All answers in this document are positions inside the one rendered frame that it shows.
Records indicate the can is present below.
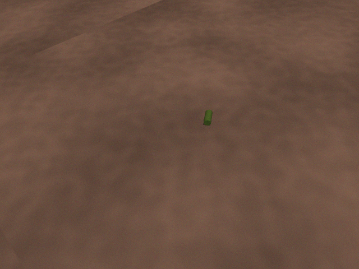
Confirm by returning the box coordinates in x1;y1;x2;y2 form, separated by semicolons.
204;110;213;126

